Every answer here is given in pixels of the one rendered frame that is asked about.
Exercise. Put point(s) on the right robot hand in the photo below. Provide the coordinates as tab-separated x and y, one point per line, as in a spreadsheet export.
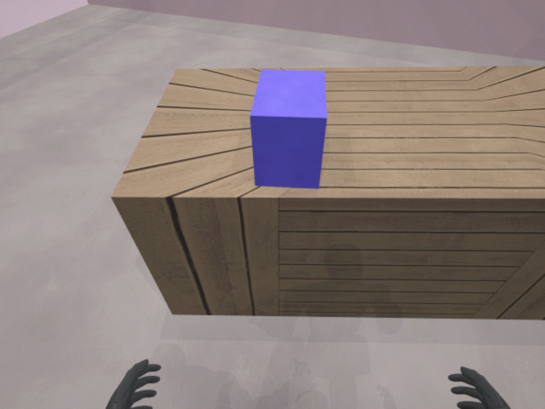
482	390

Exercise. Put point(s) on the pedestal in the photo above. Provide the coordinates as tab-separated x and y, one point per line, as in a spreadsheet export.
431	198

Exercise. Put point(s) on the carton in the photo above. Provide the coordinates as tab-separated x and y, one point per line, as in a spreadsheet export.
288	122

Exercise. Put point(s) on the left robot hand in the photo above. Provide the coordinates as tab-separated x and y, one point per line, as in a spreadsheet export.
125	396

